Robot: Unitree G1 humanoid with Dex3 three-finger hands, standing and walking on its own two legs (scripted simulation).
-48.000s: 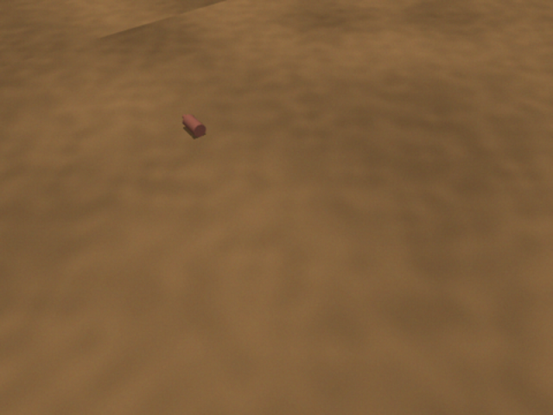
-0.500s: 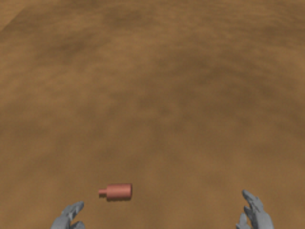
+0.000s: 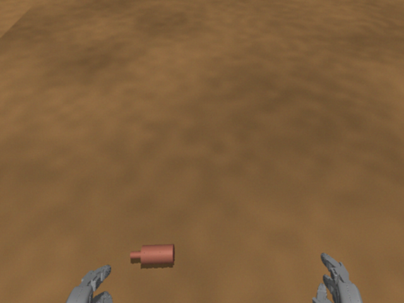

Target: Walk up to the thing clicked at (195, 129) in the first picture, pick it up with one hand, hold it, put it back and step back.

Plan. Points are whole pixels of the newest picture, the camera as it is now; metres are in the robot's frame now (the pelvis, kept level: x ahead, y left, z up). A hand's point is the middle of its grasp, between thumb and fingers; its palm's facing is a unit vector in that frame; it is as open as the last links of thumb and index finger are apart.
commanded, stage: home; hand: left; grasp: from above
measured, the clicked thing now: (152, 254) +0.49 +0.25 -0.68
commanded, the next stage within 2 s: stand in 0.54 s
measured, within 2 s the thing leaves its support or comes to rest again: neither
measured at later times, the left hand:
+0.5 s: hand out of the picture +0.16 +0.18 -0.05, palm faces +0.05 -0.98 -0.21, open 7.4 cm
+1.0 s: hand out of the picture +0.08 +0.24 -0.11, palm faces +0.05 -0.94 -0.34, open 7.4 cm
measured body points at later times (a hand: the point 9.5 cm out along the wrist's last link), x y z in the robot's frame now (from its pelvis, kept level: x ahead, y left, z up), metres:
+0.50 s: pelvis +0.00 +0.00 +0.00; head +0.02 +0.00 +0.45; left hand +0.15 +0.23 -0.03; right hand +0.16 -0.25 -0.06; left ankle +0.02 +0.12 -0.68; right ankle -0.02 -0.13 -0.68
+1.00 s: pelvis -0.01 +0.01 +0.04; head +0.01 +0.01 +0.49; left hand +0.07 +0.29 -0.08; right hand +0.09 -0.28 -0.09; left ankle +0.02 +0.12 -0.68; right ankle -0.02 -0.13 -0.68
